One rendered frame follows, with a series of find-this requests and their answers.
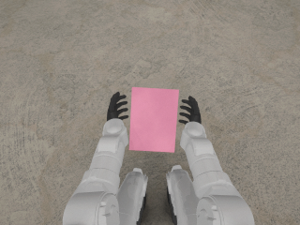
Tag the right robot hand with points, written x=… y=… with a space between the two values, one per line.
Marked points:
x=194 y=111

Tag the robot right shin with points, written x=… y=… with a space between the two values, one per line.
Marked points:
x=175 y=167

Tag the robot right upper arm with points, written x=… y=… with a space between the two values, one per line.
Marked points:
x=223 y=210

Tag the right robot forearm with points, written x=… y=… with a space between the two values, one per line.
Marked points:
x=208 y=176

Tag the left robot hand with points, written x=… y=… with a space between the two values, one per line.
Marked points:
x=112 y=112

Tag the carton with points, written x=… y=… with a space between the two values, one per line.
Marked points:
x=153 y=119

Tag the robot right thigh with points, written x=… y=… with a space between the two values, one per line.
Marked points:
x=185 y=200

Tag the robot left upper arm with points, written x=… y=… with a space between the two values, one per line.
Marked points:
x=92 y=208

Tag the left robot forearm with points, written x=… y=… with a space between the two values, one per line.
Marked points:
x=103 y=174

